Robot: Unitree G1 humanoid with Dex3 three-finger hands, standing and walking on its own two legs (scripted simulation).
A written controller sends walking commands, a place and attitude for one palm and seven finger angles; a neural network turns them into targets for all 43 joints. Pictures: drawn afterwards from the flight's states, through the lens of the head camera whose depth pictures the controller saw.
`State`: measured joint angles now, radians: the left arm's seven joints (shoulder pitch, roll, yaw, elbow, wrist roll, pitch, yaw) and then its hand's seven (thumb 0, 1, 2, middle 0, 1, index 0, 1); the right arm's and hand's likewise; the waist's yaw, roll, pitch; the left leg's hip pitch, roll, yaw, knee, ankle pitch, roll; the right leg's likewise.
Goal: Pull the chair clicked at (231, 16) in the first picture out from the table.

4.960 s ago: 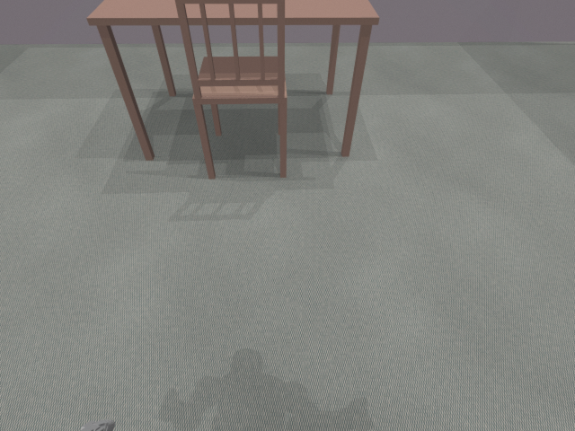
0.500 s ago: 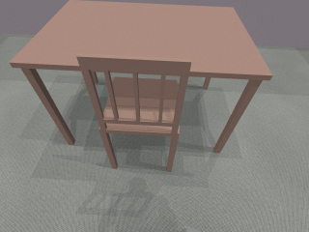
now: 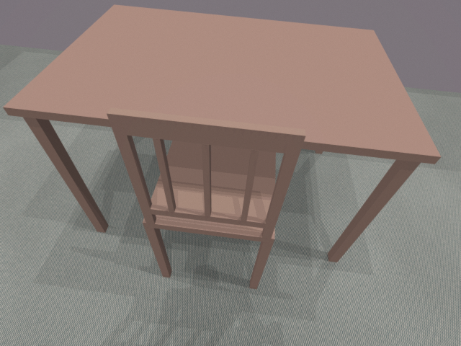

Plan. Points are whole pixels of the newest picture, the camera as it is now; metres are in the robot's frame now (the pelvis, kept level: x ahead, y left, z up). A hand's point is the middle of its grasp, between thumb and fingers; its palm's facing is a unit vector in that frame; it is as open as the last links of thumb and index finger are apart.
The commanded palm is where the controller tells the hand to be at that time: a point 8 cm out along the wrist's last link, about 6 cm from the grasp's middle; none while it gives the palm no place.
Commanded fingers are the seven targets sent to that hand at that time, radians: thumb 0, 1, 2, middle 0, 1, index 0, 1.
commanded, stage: come to a stop and stand still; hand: left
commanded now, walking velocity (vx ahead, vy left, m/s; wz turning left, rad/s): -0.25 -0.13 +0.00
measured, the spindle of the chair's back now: (207, 183) +0.49 +0.10 -0.08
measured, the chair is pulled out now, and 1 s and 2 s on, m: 0.00 0.00 0.00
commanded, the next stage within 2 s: look again from close up in 1.78 s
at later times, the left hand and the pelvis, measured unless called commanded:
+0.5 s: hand out of the picture +0.03 +0.17 -0.18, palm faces -0.01 -0.96 -0.28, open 7.4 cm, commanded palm none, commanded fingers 0.00 0.90 0.90 -0.20 -0.30 -0.20 -0.30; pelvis -0.02 -0.03 -0.02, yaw -1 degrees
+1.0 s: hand out of the picture +0.01 +0.12 -0.17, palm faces +0.01 -0.98 -0.21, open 7.3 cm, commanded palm none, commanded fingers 0.00 0.90 0.90 -0.20 -0.30 -0.20 -0.30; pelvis -0.02 -0.05 -0.01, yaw +0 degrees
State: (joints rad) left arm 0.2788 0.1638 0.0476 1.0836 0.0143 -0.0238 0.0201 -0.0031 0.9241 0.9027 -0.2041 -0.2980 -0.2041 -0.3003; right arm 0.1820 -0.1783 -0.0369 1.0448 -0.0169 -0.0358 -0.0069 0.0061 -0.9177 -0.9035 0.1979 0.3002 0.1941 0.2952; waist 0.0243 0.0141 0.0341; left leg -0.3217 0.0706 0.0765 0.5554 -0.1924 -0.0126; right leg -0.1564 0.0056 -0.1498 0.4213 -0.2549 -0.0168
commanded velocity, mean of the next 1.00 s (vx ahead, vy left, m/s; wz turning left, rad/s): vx -0.05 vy -0.03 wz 0.00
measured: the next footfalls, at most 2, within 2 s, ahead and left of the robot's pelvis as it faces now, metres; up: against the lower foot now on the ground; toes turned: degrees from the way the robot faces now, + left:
right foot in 0.44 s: +0.02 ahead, -0.17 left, +0.00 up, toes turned -1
